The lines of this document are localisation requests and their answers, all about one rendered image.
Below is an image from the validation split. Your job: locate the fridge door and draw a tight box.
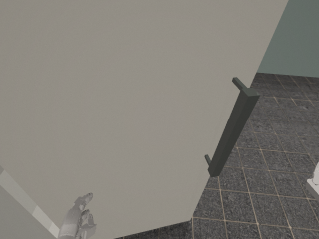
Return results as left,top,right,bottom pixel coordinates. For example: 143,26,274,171
0,0,289,239

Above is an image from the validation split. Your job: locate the robot right hand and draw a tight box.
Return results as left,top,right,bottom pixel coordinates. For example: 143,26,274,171
305,162,319,202

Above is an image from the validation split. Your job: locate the robot left hand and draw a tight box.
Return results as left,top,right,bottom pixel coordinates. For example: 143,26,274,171
58,193,97,239

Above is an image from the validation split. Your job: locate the handle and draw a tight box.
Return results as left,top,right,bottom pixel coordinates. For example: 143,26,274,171
205,77,260,177

